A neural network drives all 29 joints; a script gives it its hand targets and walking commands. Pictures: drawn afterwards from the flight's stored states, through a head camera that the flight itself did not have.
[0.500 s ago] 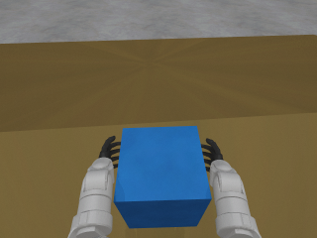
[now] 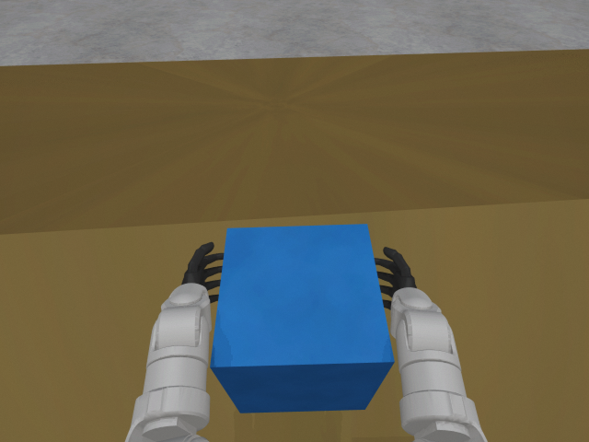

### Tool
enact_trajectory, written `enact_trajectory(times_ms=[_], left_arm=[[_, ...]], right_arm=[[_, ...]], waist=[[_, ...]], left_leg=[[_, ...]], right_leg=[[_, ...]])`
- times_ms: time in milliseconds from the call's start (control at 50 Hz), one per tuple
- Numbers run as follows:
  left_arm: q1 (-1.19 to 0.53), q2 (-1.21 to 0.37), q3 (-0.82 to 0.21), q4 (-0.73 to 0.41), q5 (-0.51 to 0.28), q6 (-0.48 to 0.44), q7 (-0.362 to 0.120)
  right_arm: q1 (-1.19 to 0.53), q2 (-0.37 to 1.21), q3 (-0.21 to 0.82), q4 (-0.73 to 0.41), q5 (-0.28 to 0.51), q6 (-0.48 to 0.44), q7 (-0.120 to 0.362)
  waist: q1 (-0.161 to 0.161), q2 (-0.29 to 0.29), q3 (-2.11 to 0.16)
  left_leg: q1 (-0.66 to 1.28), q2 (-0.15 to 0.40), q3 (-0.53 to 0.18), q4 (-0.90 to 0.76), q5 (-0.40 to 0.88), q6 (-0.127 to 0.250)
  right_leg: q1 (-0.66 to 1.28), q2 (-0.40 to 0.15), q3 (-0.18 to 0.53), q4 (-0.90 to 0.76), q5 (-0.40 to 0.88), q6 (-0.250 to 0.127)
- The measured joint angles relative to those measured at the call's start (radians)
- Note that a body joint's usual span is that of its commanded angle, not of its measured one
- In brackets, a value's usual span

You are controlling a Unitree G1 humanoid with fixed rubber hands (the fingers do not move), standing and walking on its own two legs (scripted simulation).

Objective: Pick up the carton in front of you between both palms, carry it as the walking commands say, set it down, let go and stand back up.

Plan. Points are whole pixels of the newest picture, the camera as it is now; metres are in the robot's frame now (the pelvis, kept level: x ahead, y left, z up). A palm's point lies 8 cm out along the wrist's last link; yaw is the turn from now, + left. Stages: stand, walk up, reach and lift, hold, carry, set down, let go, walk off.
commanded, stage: reach and lift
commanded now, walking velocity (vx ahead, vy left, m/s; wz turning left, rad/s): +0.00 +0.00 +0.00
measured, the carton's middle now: (300, 324) +0.29 +0.00 -0.05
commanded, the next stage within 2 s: hold in 0.40 s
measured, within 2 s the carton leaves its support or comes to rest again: neither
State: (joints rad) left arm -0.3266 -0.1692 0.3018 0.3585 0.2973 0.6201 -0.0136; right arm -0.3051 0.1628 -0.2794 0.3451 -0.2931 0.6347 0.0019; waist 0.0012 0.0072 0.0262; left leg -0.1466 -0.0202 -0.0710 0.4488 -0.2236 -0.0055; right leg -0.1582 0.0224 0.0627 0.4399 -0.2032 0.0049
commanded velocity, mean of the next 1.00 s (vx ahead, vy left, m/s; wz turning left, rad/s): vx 0.07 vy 0.00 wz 0.00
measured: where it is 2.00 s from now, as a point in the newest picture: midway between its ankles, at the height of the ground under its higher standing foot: (284, 364)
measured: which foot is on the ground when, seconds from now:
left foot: down 0.00-1.00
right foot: down 0.00-1.00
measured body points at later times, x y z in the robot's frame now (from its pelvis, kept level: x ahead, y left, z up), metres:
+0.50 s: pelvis +0.01 +0.00 +0.00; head -0.02 +0.00 +0.45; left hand +0.31 +0.15 +0.04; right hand +0.30 -0.15 +0.03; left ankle +0.02 +0.12 -0.74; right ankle +0.03 -0.12 -0.74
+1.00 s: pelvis +0.00 +0.00 +0.00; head -0.04 +0.00 +0.45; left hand +0.31 +0.16 +0.05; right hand +0.30 -0.15 +0.05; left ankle +0.01 +0.13 -0.73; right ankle +0.03 -0.12 -0.74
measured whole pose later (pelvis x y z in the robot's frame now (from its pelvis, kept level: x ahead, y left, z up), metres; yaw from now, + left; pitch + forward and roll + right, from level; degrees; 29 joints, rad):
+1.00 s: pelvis +0.00 +0.00 +0.00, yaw +2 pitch -3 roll +0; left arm -0.29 -0.16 0.23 0.21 0.26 0.78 0.00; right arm -0.26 0.15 -0.22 0.20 -0.24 0.79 -0.01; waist -0.01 0.00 -0.06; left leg -0.22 -0.01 -0.05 0.54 -0.38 -0.01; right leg -0.19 0.02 0.04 0.46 -0.29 0.00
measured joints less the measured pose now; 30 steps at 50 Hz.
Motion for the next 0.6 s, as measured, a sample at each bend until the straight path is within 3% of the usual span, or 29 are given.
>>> enact_trajectory(times_ms=[600], left_arm=[[0.099, 0.024, -0.107, -0.164, -0.048, 0.120, 0.012]], right_arm=[[0.097, -0.022, 0.105, -0.161, 0.048, 0.119, -0.017]], waist=[[0.002, -0.003, -0.007]], left_leg=[[0.112, 0.000, -0.001, -0.089, 0.027, 0.002]], right_leg=[[0.110, -0.005, 0.002, -0.086, 0.024, 0.001]])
